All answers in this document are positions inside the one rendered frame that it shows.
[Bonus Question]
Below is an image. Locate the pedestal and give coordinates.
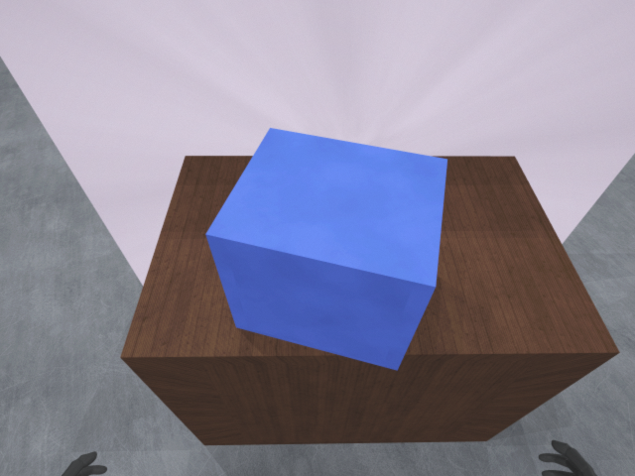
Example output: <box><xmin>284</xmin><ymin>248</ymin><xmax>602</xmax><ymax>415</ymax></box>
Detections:
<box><xmin>120</xmin><ymin>156</ymin><xmax>620</xmax><ymax>445</ymax></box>

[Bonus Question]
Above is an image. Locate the robot right hand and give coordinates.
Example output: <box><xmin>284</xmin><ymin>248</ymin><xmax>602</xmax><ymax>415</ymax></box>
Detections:
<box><xmin>539</xmin><ymin>440</ymin><xmax>597</xmax><ymax>476</ymax></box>

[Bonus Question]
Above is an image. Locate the robot left hand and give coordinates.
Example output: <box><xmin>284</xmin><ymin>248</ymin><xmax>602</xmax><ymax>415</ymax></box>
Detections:
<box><xmin>62</xmin><ymin>451</ymin><xmax>107</xmax><ymax>476</ymax></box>

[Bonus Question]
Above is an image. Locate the carton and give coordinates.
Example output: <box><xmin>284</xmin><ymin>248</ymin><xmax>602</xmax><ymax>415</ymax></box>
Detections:
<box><xmin>205</xmin><ymin>128</ymin><xmax>447</xmax><ymax>371</ymax></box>

